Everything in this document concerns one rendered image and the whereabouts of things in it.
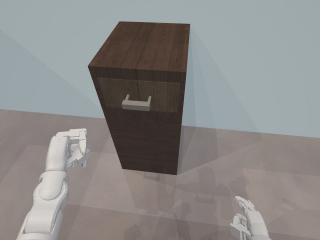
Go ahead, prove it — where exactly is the right robot hand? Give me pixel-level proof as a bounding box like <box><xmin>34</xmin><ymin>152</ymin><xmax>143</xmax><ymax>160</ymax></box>
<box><xmin>230</xmin><ymin>196</ymin><xmax>269</xmax><ymax>240</ymax></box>

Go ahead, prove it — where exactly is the left robot hand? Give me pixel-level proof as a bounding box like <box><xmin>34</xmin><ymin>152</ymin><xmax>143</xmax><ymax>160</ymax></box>
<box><xmin>45</xmin><ymin>128</ymin><xmax>90</xmax><ymax>174</ymax></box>

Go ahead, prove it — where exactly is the left robot forearm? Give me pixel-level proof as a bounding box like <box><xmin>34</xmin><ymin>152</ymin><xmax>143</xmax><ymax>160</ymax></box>
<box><xmin>16</xmin><ymin>170</ymin><xmax>69</xmax><ymax>240</ymax></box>

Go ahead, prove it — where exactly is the drawer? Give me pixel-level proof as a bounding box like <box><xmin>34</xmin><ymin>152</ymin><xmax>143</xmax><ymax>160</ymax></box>
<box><xmin>97</xmin><ymin>77</ymin><xmax>181</xmax><ymax>112</ymax></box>

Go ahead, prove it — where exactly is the handle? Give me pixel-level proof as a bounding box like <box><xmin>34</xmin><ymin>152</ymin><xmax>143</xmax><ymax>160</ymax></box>
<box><xmin>122</xmin><ymin>94</ymin><xmax>152</xmax><ymax>111</ymax></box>

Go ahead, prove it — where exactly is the cabinet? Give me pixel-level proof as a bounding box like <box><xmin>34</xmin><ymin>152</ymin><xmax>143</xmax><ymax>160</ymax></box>
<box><xmin>88</xmin><ymin>21</ymin><xmax>190</xmax><ymax>175</ymax></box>

